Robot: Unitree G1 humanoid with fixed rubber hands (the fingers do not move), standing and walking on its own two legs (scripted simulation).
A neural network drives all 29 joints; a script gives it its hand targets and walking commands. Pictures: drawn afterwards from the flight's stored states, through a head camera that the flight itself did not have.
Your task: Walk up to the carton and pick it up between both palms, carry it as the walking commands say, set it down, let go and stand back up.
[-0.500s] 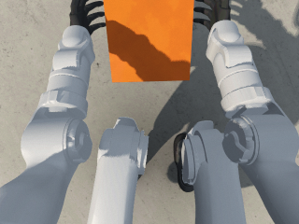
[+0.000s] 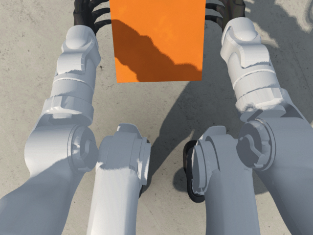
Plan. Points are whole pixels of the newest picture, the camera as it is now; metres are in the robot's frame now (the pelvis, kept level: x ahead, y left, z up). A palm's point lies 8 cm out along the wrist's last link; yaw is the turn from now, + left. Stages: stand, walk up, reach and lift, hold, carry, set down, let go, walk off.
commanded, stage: set down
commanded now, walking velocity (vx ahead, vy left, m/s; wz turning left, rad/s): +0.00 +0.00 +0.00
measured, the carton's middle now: (157, 31) +0.54 +0.03 -0.25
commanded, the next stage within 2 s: none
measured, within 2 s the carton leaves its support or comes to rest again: rests again in 0.74 s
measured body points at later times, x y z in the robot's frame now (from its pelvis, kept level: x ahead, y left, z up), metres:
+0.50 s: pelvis +0.00 +0.00 -0.01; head +0.36 +0.01 +0.26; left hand +0.53 +0.18 -0.18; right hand +0.55 -0.12 -0.17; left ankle +0.09 +0.10 -0.32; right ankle +0.09 -0.10 -0.32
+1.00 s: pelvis -0.01 +0.00 +0.00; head +0.35 +0.01 +0.25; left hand +0.50 +0.21 -0.20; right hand +0.53 -0.16 -0.19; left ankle +0.09 +0.10 -0.32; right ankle +0.09 -0.10 -0.32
